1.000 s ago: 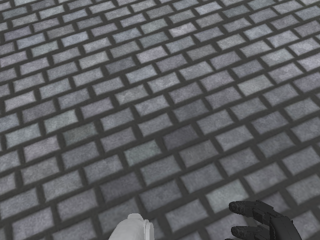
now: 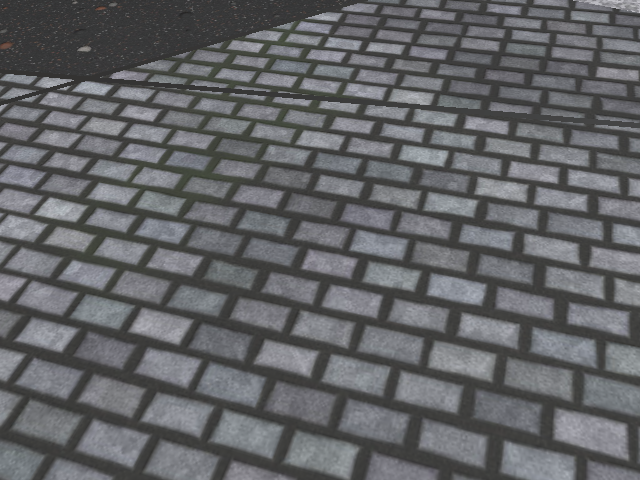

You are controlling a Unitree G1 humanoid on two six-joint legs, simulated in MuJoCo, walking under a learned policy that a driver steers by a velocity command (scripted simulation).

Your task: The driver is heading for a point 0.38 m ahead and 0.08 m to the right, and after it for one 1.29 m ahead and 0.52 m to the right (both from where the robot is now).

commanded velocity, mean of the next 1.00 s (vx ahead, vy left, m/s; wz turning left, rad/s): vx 0.98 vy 0.00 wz -0.69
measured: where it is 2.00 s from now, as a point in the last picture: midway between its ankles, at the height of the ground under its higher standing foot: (604, 203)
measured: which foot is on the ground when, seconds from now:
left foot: up 0.00-0.18, down 0.20-0.62, up 0.64-1.00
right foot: down 0.00-0.22, up 0.24-0.60, down 0.62-1.00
